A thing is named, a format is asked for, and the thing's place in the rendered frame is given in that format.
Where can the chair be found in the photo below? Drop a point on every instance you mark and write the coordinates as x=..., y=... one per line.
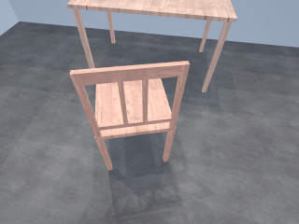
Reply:
x=130, y=100

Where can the table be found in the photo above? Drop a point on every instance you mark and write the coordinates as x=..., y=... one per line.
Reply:
x=206, y=10

